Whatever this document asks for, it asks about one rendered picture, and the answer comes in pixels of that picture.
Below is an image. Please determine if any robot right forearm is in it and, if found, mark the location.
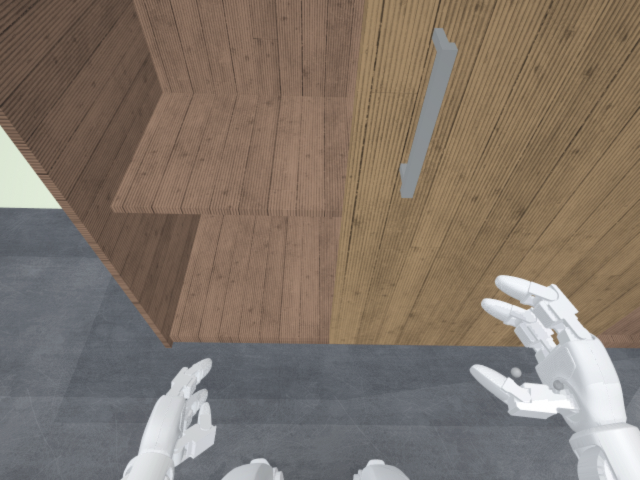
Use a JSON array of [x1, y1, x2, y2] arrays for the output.
[[569, 423, 640, 480]]

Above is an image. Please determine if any robot left forearm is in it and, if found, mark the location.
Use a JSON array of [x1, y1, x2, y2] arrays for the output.
[[121, 452, 175, 480]]

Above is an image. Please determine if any wardrobe door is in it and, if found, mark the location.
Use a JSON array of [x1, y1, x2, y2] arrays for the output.
[[329, 0, 640, 346], [600, 306, 640, 335]]

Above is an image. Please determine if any left robot hand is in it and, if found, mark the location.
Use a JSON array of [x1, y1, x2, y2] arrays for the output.
[[138, 358, 216, 467]]

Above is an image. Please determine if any right robot hand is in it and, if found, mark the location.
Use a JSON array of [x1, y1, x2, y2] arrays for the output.
[[470, 275, 627, 433]]

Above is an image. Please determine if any handle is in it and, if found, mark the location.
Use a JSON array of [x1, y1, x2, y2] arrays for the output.
[[399, 28, 458, 198]]

